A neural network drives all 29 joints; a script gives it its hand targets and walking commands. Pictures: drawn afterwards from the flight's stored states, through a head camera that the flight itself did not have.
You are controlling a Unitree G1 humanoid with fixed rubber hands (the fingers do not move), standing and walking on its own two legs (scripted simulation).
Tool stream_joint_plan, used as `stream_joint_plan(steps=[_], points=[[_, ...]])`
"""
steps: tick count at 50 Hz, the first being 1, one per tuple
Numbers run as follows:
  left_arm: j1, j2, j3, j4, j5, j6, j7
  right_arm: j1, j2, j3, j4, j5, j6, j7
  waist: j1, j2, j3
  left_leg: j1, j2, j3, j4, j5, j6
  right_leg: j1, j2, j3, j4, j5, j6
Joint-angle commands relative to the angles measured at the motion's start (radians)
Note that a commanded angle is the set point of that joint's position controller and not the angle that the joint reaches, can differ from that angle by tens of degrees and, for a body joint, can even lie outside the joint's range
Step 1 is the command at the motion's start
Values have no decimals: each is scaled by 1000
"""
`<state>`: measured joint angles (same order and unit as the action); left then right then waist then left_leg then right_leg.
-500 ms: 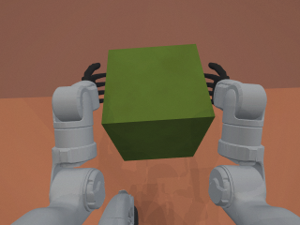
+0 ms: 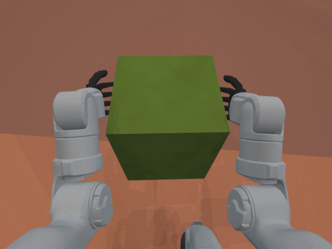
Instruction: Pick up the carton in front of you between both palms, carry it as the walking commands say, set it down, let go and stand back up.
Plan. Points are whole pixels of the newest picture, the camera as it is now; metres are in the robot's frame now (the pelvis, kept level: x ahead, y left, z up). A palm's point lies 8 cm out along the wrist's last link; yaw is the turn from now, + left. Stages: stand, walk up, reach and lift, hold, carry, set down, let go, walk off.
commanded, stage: carry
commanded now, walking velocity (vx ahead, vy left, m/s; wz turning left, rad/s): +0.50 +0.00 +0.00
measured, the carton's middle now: (165, 124) +0.39 +0.00 +0.09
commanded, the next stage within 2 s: none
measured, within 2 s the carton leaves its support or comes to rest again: neither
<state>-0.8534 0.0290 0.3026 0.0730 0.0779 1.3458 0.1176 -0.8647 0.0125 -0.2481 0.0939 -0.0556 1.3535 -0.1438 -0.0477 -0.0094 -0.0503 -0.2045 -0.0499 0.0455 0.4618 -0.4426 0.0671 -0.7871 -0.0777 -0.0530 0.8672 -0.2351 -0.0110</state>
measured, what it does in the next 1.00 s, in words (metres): climbs: right foot, then left foot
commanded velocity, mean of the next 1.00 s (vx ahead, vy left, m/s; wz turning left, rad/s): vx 0.50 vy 0.00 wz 0.00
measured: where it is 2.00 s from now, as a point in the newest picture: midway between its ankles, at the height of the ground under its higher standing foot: (158, 114)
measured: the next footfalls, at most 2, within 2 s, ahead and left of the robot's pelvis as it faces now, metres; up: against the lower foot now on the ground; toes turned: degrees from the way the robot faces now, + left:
right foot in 0.08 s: +0.25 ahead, -0.12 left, +0.03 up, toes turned -6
left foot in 0.54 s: +0.48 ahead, +0.10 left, +0.05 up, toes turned +7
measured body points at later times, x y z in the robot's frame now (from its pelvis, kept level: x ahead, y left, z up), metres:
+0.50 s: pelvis +0.29 -0.01 +0.03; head +0.30 -0.02 +0.48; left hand +0.67 +0.15 +0.20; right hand +0.68 -0.15 +0.20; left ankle +0.42 +0.11 -0.67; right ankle +0.21 -0.11 -0.71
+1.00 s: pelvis +0.58 -0.02 +0.04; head +0.59 -0.02 +0.49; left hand +0.97 +0.14 +0.21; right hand +0.97 -0.16 +0.21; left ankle +0.45 +0.10 -0.68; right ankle +0.72 -0.10 -0.67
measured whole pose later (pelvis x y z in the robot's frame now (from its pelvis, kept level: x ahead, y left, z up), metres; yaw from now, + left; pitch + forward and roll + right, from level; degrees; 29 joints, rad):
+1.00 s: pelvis +0.58 -0.02 +0.04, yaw +1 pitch +5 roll -1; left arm -0.89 0.03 0.28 0.20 0.08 1.33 0.13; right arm -0.86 -0.02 -0.25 0.16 -0.06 1.36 -0.14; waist -0.01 0.03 -0.08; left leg -0.17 0.07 0.08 0.64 -0.55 -0.01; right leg -0.61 -0.01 -0.16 0.65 -0.21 -0.08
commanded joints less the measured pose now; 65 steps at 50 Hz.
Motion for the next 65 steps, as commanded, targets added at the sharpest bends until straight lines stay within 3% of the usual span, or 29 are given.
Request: stream_joint_plan(steps=[1, 3, 4, 5, 6, 8, 9, 11, 13, 19, 24, 26, 27, 28, 29, 30, 32, 34, 40, 46, 48, 49, 50, 51, 52, 54, 56, 60, 65], points=[[-707, -1054, -620, 56, -416, -5, -203, -722, 995, 551, -23, 404, -22, 246, -12, 178, -382, 290, 204, -77, -1, 871, 112, 139, 90, -121, -198, 35, -33], [-716, -1072, -601, 94, -425, -12, -209, -719, 1005, 539, 9, 406, -28, 246, 66, 174, -461, 175, 182, 9, 227, 1033, 47, 506, 155, -185, -333, 67, -63], [-686, -1079, -581, 120, -429, -18, -214, -728, 1002, 533, 17, 403, -31, 246, 121, 113, -555, 1, 162, 15, 400, 789, 9, 798, 66, -55, -334, 20, -89], [-688, -1050, -567, 128, -425, -26, -216, -717, 1028, 523, 34, 402, -31, 246, 113, -152, -658, -301, 52, 15, 673, 330, -39, 1058, -264, 480, -392, -74, -219], [-689, -1072, -555, 137, -433, -37, -218, -749, 1018, 512, 24, 399, -35, 246, 127, -295, -608, -514, -47, -46, 837, -44, -40, 1090, -284, 738, -524, -18, -291], [-760, -1127, -578, 47, -476, -44, -227, -795, 1050, 521, -1, 409, -46, 233, 123, -88, -526, -606, 46, -94, 963, -6, -13, 998, -250, 545, -449, 106, -270], [-814, -1142, -597, -10, -505, -49, -229, -800, 1060, 520, -24, 411, -49, 224, 109, -35, -499, -602, 78, -97, 924, 34, -11, 928, -224, 458, -454, 103, -236], [-870, -1157, -617, -85, -538, -48, -226, -804, 1058, 519, -64, 408, -48, 204, 88, -63, -496, -576, 102, -80, 864, 71, -12, 856, -186, 354, -480, 30, -205], [-866, -1146, -620, -119, -543, -41, -221, -786, 1043, 525, -92, 403, -44, 187, 82, -82, -499, -586, 104, -52, 822, 79, -15, 841, -179, 304, -493, 43, -214], [-768, -1063, -604, -72, -492, -7, -214, -727, 998, 542, -59, 374, -15, 177, 110, -110, -452, -601, 133, -6, 484, 172, -49, 866, -161, 181, -513, 150, -220], [-740, -1059, -579, 36, -455, -12, -228, -705, 1022, 525, 64, 374, -14, 211, 115, -157, -386, -421, 44, 122, 190, 187, -25, 845, -129, 73, -450, 369, -158], [-752, -1070, -569, 60, -457, -17, -230, -708, 1032, 506, 101, 381, -22, 221, 48, -140, -440, -132, -14, 190, 46, 218, 0, 754, -98, -16, -266, 494, -102], [-748, -1075, -563, 76, -455, -20, -231, -681, 1028, 490, 128, 382, -29, 223, -5, -62, -519, 146, 48, 93, 46, 196, 21, 604, -69, -54, -97, 421, -52], [-754, -1096, -556, 85, -456, -19, -233, -668, 1000, 469, 135, 370, -36, 224, -29, 177, -632, 424, 339, -390, 3, 41, 140, 313, 5, -58, 192, 118, 12], [-785, -1104, -559, 82, -455, -22, -232, -680, 1020, 474, 132, 376, -45, 225, -54, 332, -561, 526, 416, -686, -108, 149, 220, 17, 145, -10, 354, -309, 17], [-822, -1117, -568, 59, -458, -30, -224, -721, 1033, 477, 79, 391, -48, 228, -35, 251, -527, 514, 415, -630, -66, 231, 226, -72, 91, 67, 486, -297, -15], [-828, -1117, -568, 24, -458, -34, -206, -822, 1077, 518, -33, 448, -56, 231, -28, 73, -484, 383, 365, -452, -18, 380, 181, -83, 36, 86, 510, -207, -34], [-819, -1109, -570, -22, -456, -33, -185, -884, 1091, 550, -119, 487, -57, 228, 4, 100, -486, 303, 328, -346, -44, 324, 144, -46, 17, 78, 458, -159, -28], [-752, -1048, -589, -70, -423, -5, -148, -805, 1024, 554, -165, 478, -24, 217, -20, 130, -473, 349, 310, -229, -81, 357, 179, -139, -7, 22, 263, -94, 1], [-713, -1063, -588, 56, -406, -6, -185, -758, 1018, 554, -48, 430, -24, 240, -13, 177, -384, 270, 257, -50, -51, 664, 89, 135, 79, -118, -175, -2, -35], [-709, -1075, -576, 91, -411, -13, -194, -759, 1026, 550, -17, 429, -28, 243, 54, 171, -434, 200, 235, 36, 146, 890, 35, 430, 148, -197, -319, 28, -63], [-691, -1076, -563, 119, -412, -18, -199, -745, 1029, 548, 3, 426, -30, 244, 94, 121, -525, 80, 208, 71, 314, 814, -7, 707, 124, -154, -325, 23, -85], [-665, -1066, -550, 134, -412, -24, -204, -743, 1034, 541, 18, 424, -32, 245, 120, -35, -625, -159, 152, 55, 535, 449, -48, 970, -127, 244, -385, -198, -149], [-695, -1064, -552, 131, -408, -36, -206, -770, 1044, 525, 7, 421, -35, 246, 123, -319, -612, -484, -18, 11, 751, -76, -77, 1126, -297, 693, -502, -94, -280], [-705, -1085, -547, 105, -426, -38, -211, -807, 1047, 536, -5, 419, -40, 242, 119, -245, -562, -586, 32, -77, 883, -84, -47, 1112, -288, 674, -491, -2, -282], [-799, -1130, -587, -11, -483, -46, -219, -824, 1071, 538, -43, 427, -47, 228, 123, -53, -513, -626, 81, -84, 913, 7, -27, 1014, -234, 466, -423, 228, -245], [-867, -1150, -615, -100, -526, -47, -217, -810, 1070, 531, -79, 419, -45, 208, 104, -65, -520, -592, 113, -84, 839, 51, -26, 942, -196, 353, -443, 190, -210], [-864, -1126, -628, -172, -539, -30, -214, -766, 1022, 534, -130, 387, -38, 174, 101, -83, -519, -610, 111, -35, 697, 53, -35, 917, -192, 269, -477, 168, -232], [-779, -1071, -626, -89, -498, -9, -222, -699, 980, 542, -58, 343, -18, 176, 115, -122, -451, -530, 101, 27, 358, 224, -46, 890, -147, 136, -478, 301, -193]])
